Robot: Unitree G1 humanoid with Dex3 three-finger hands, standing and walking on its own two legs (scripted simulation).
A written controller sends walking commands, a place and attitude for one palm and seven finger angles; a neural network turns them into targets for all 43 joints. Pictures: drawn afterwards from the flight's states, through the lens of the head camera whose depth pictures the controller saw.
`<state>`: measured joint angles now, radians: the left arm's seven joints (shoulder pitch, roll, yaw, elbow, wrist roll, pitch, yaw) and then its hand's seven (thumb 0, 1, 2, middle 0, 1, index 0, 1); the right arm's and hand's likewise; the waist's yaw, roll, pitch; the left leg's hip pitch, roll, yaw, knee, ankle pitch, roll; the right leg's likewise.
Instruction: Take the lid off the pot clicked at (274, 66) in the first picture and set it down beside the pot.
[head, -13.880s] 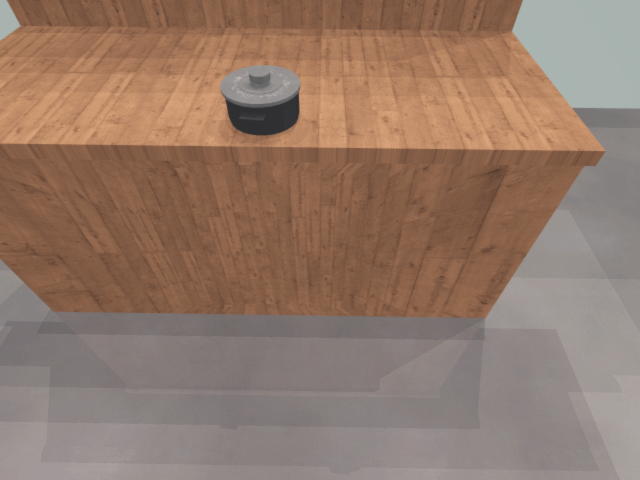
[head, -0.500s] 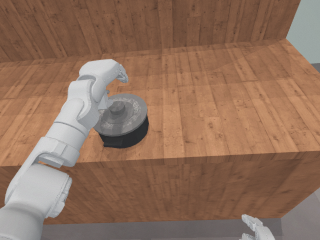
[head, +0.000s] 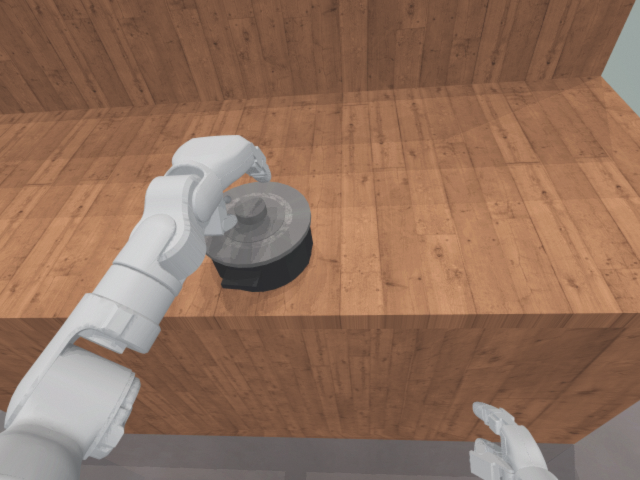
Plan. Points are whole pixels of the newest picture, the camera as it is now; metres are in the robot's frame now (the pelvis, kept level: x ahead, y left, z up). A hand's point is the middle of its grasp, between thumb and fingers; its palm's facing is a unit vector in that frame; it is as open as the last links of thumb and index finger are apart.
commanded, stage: move the open hand above the knob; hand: left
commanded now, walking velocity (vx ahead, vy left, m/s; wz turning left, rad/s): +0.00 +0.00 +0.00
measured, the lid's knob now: (250, 210) +0.47 +0.12 +0.09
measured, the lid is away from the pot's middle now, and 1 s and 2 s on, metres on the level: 0.00 0.01 0.01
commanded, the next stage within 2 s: lower the open fingers around the knob in 0.02 s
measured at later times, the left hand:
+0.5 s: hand (234, 203) +0.43 +0.12 +0.14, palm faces -0.26 -0.05 -0.97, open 10.0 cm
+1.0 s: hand (244, 212) +0.43 +0.12 +0.12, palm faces -0.27 -0.05 -0.96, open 10.0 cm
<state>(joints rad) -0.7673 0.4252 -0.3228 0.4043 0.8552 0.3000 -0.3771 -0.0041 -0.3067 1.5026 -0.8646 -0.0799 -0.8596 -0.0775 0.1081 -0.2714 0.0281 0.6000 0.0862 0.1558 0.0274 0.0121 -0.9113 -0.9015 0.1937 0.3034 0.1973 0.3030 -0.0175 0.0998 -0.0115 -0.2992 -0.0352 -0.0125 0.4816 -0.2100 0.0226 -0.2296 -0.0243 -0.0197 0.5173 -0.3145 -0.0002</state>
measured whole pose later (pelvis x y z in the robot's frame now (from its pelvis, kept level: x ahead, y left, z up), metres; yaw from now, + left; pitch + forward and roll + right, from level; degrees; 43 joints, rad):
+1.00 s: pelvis +0.00 +0.00 +0.00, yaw -1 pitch +3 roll +1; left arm -0.81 0.35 -0.33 0.64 0.86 0.29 -0.28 0.00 -0.31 1.50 -0.85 -0.08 -0.86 -0.08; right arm 0.16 -0.27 0.01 0.64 0.08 0.15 0.01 0.01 -0.91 -0.90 0.19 0.30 0.20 0.30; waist -0.04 0.09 -0.03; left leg -0.31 -0.03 -0.01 0.48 -0.21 0.02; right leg -0.25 -0.02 -0.01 0.52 -0.31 -0.01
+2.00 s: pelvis +0.00 +0.01 +0.00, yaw -1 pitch +3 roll +0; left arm -0.81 0.37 -0.31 0.63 0.87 0.27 -0.30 0.01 0.16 0.93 -0.73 -0.95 -0.60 -0.86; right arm 0.18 -0.27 0.01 0.63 0.08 0.15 0.01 0.01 -0.91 -0.90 0.19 0.30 0.20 0.30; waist -0.05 0.08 -0.02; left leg -0.33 -0.03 0.00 0.49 -0.22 0.03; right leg -0.26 -0.02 -0.01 0.50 -0.30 0.01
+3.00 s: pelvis +0.00 +0.00 +0.00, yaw +0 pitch +2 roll +0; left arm -0.82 0.40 -0.33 0.58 0.85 0.28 -0.32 0.11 0.38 0.91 -1.18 -1.12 -0.49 -0.77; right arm 0.16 -0.27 0.02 0.65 0.08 0.12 0.00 0.01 -0.91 -0.90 0.19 0.30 0.20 0.30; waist -0.04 0.09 -0.01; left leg -0.31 -0.03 -0.01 0.47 -0.21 0.02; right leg -0.23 -0.02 -0.02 0.49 -0.30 0.00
